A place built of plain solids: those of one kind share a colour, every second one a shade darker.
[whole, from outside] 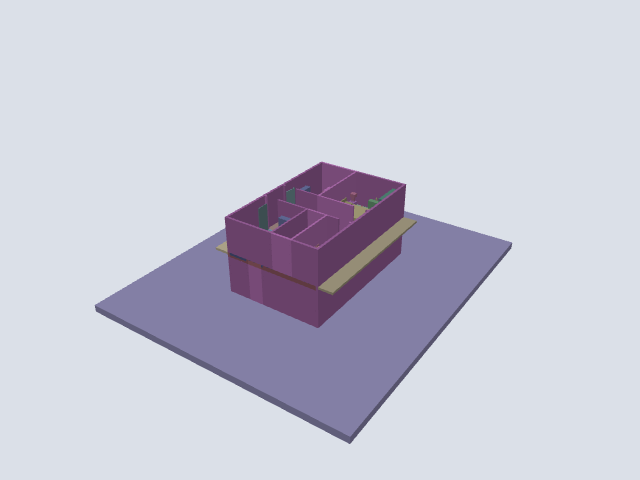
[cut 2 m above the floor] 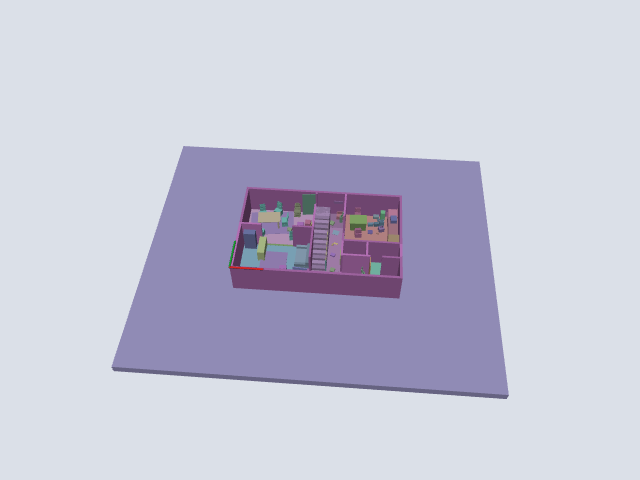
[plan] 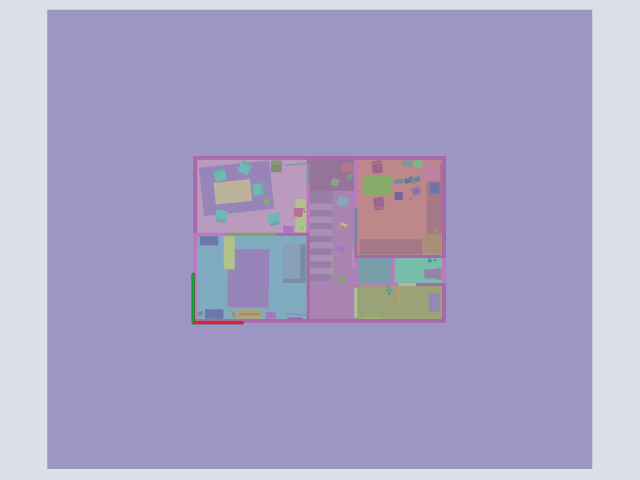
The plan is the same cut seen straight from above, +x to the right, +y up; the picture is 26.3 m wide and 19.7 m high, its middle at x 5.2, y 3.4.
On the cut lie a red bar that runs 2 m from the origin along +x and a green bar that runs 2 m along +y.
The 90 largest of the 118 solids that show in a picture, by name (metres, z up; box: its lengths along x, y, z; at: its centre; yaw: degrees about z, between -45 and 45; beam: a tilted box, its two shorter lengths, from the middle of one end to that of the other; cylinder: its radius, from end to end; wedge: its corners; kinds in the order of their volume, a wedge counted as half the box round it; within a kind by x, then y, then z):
{
 "under_1": {"box": [22.37, 18.85, 0.5], "at": [5.18, 3.42, -0.33]},
 "wall_1": {"box": [0.16, 2.77, 2.48], "at": [0.08, 1.54, 4.1]},
 "wall_2": {"box": [0.16, 3.41, 2.86], "at": [0.08, 1.86, 1.13]},
 "wall_3": {"box": [0.16, 3.63, 2.48], "at": [0.08, 4.88, 4.1]},
 "wall_4": {"box": [0.16, 2.99, 2.86], "at": [0.08, 5.2, 1.13]},
 "wall_5": {"box": [1.41, 0.13, 2.86], "at": [0.7, 3.63, 1.13]},
 "wall_6": {"box": [4.78, 0.13, 2.48], "at": [2.39, 3.0, 4.1]},
 "wall_7": {"box": [1.38, 0.13, 2.86], "at": [4.09, 3.63, 1.13]},
 "wall_8": {"box": [0.13, 0.15, 5.64], "at": [4.71, 0.23, 2.52]},
 "wall_9": {"box": [0.13, 1.73, 2.48], "at": [4.71, 2.06, 4.1]},
 "wall_10": {"box": [0.13, 2.37, 2.86], "at": [4.71, 2.38, 1.13]},
 "wall_11": {"box": [0.13, 2.59, 2.48], "at": [4.71, 4.36, 4.1]},
 "wall_12": {"box": [0.13, 1.95, 2.86], "at": [4.71, 4.67, 1.13]},
 "wall_13": {"box": [10.37, 0.16, 5.64], "at": [5.18, 0.08, 2.52]},
 "wall_14": {"box": [10.37, 0.16, 5.64], "at": [5.18, 6.77, 2.52]},
 "wall_15": {"box": [0.13, 1.02, 2.86], "at": [6.67, 2.15, 1.13]},
 "wall_16": {"box": [0.13, 2.22, 2.48], "at": [6.67, 2.31, 4.1]},
 "wall_17": {"box": [0.13, 1.32, 2.48], "at": [6.67, 4.21, 4.1]},
 "wall_18": {"box": [0.13, 0.82, 2.48], "at": [6.67, 5.41, 4.1]},
 "wall_19": {"box": [0.13, 1.95, 2.86], "at": [6.67, 5.71, 1.13]},
 "wall_20": {"box": [1.82, 0.13, 2.86], "at": [7.51, 1.57, 1.13]},
 "wall_21": {"box": [0.13, 1.02, 2.86], "at": [8.21, 2.15, 1.13]},
 "wall_22": {"box": [3.77, 0.13, 2.86], "at": [8.48, 2.73, 1.13]},
 "wall_23": {"box": [3.77, 0.13, 2.48], "at": [8.48, 3.48, 4.1]},
 "wall_24": {"box": [3.77, 0.13, 2.48], "at": [8.48, 4.93, 4.1]},
 "wall_25": {"box": [1.23, 0.13, 2.86], "at": [9.76, 1.57, 1.13]},
 "wall_26": {"box": [0.16, 1.35, 2.86], "at": [10.29, 0.83, 1.13]},
 "wall_27": {"box": [0.16, 3.26, 2.48], "at": [10.29, 1.79, 4.1]},
 "wall_28": {"box": [0.16, 1.02, 2.86], "at": [10.29, 2.15, 1.13]},
 "wall_29": {"box": [0.16, 1.32, 2.48], "at": [10.29, 4.21, 4.1]},
 "wall_30": {"box": [0.16, 3.9, 2.86], "at": [10.29, 4.74, 1.13]},
 "wall_31": {"box": [0.16, 1.69, 2.48], "at": [10.29, 5.84, 4.1]},
 "stair_1": {"box": [0.93, 3.69, 0.49], "at": [5.24, 3.57, -0.05]},
 "stair_2": {"box": [0.93, 3.43, 0.68], "at": [5.24, 3.71, 0.04]},
 "stair_3": {"box": [0.93, 3.16, 0.87], "at": [5.24, 3.84, 0.14]},
 "stair_4": {"box": [0.93, 2.9, 1.06], "at": [5.24, 3.97, 0.23]},
 "stair_5": {"box": [0.93, 2.63, 1.25], "at": [5.24, 4.1, 0.33]},
 "stair_6": {"box": [0.93, 2.37, 1.44], "at": [5.24, 4.23, 0.42]},
 "stair_7": {"box": [0.93, 2.11, 1.63], "at": [5.24, 4.37, 0.52]},
 "stair_8": {"box": [0.93, 1.84, 1.82], "at": [5.24, 4.5, 0.61]},
 "stair_9": {"box": [0.93, 1.58, 2.02], "at": [5.24, 4.63, 0.71]},
 "stair_10": {"box": [0.93, 1.32, 2.21], "at": [5.24, 4.76, 0.8]},
 "stair_11": {"box": [0.93, 1.05, 2.4], "at": [5.24, 4.89, 0.9]},
 "stair_12": {"box": [0.93, 0.79, 2.59], "at": [5.24, 5.02, 0.99]},
 "stair_13": {"box": [0.93, 0.53, 2.78], "at": [5.24, 5.16, 1.09]},
 "floor_living_1": {"box": [4.49, 3.41, 0.5], "at": [2.4, 1.86, -0.25]},
 "floor_kitchen_1": {"box": [3.48, 3.9, 0.5], "at": [8.47, 4.74, -0.25]},
 "floor_dining_1": {"box": [4.49, 2.99, 0.5], "at": [2.4, 5.2, -0.25]},
 "floor_hall_1": {"box": [1.82, 1.57, 0.5], "at": [5.69, 0.94, -0.25]},
 "floor_hall_2": {"box": [1.82, 1.27, 0.5], "at": [5.69, 6.05, -0.25]},
 "floor_hall_3": {"box": [0.89, 3.69, 0.5], "at": [6.16, 3.57, -0.25]},
 "upper_floor_next_1": {"box": [10.37, 1.0, 0.16], "at": [5.18, -0.5, 2.78]},
 "upper_floor_next_2": {"box": [10.37, 1.0, 0.16], "at": [5.18, 7.35, 2.78]},
 "fixture_wardrobe_bedroom_1": {"box": [1.92, 0.58, 2.2], "at": [1.42, 6.4, 3.91]},
 "floor_flur_1": {"box": [3.48, 1.35, 0.5], "at": [8.47, 0.83, -0.25]},
 "flat_shelf_1": {"box": [0.76, 0.39, 1.46], "at": [0.65, 3.37, 0.73]},
 "flat_shelf_2": {"box": [0.76, 0.39, 1.46], "at": [0.86, 0.36, 0.73]},
 "flat_shelf_3": {"box": [0.76, 0.39, 1.46], "at": [2.56, 0.36, 3.59]},
 "flat_shelf_4": {"box": [0.39, 0.76, 1.46], "at": [6.93, 1.92, 3.59]},
 "double_bed_1": {"box": [1.7, 2.23, 0.4], "at": [2.32, 4.18, 3.36]},
 "floor_wc_1": {"box": [1.94, 1.02, 0.5], "at": [9.24, 2.15, -0.25]},
 "fridge_1": {"box": [0.7, 0.75, 1.72], "at": [9.85, 3.26, 0.86]},
 "sideboard_1": {"box": [0.45, 1.35, 0.71], "at": [1.48, 2.88, 0.51]},
 "sideboard_2": {"box": [0.45, 1.35, 0.71], "at": [4.42, 4.39, 0.51]},
 "rug_1": {"box": [2.9, 2.0, 0.08], "at": [1.77, 5.53, -0.03], "yaw": 6.1},
 "rug_2": {"box": [1.7, 2.4, 0.08], "at": [2.26, 1.83, -0.03], "yaw": -0.4},
 "floor_cup_1": {"box": [1.41, 1.02, 0.5], "at": [7.43, 2.15, -0.25]},
 "sofa_1": {"box": [0.93, 1.6, 0.34], "at": [4.14, 2.43, 0.28]},
 "sofa_2": {"box": [0.23, 1.6, 0.39], "at": [4.5, 2.43, 0.65]},
 "kitchen_table_1": {"box": [1.06, 0.71, 0.72], "at": [7.58, 5.64, 0.36], "yaw": 2.5},
 "billy_1": {"box": [0.42, 0.28, 2.02], "at": [3.18, 0.31, 1.01]},
 "billy_2": {"box": [0.42, 0.28, 2.02], "at": [3.9, 3.85, 1.01]},
 "range_cooker_1": {"box": [0.65, 0.76, 0.94], "at": [9.88, 6.18, 0.47]},
 "cube_shelf_1": {"box": [0.39, 1.46, 0.76], "at": [0.38, 5.04, 3.24]},
 "wall_band_1": {"box": [0.16, 3.9, 0.31], "at": [10.29, 4.74, 2.7]},
 "tv_board_1": {"box": [1.0, 0.4, 0.48], "at": [2.31, 0.37, 0.24]},
 "leaf_bedroom_door_1": {"box": [0.89, 0.05, 1.97], "at": [4.21, 0.33, 3.84], "yaw": -3.0},
 "leaf_bedroom_door_2": {"box": [0.89, 0.05, 1.97], "at": [7.17, 0.33, 3.84], "yaw": 2.0},
 "floor_gap_dining_living_1": {"box": [1.99, 0.13, 0.5], "at": [2.4, 3.63, -0.25]},
 "counter_run_1": {"box": [2.58, 0.64, 0.038], "at": [8.11, 3.12, 0.9]},
 "counter_run_2": {"box": [0.64, 2.16, 0.038], "at": [9.88, 4.72, 0.9]},
 "floor_gap_diele_kitchen_1": {"box": [0.13, 1.47, 0.5], "at": [6.67, 4.0, -0.25]},
 "wall_foot_1": {"box": [0.16, 3.26, 0.17], "at": [10.29, 1.79, 2.78]},
 "leaf_dining_door_1": {"box": [0.89, 0.05, 1.97], "at": [4.21, 6.5, 0.99], "yaw": 5.0},
 "floor_gap_flur_diele_1": {"box": [0.13, 1.23, 0.5], "at": [6.67, 0.83, -0.25]},
 "kitchen_bin_1": {"box": [0.31, 0.31, 0.65], "at": [9.23, 6.52, 0.33]},
 "floor_gap_dining_door_1": {"box": [0.13, 0.89, 0.5], "at": [4.71, 6.09, -0.25]},
 "floor_gap_living_door_1": {"box": [0.13, 0.89, 0.5], "at": [4.71, 0.76, -0.25]},
 "recycling_tote_1": {"box": [0.5, 0.37, 0.29], "at": [6.34, 6.37, 0.14]},
 "microwave_1": {"box": [0.4, 0.47, 0.28], "at": [9.91, 5.52, 1.05], "yaw": 3.5}
}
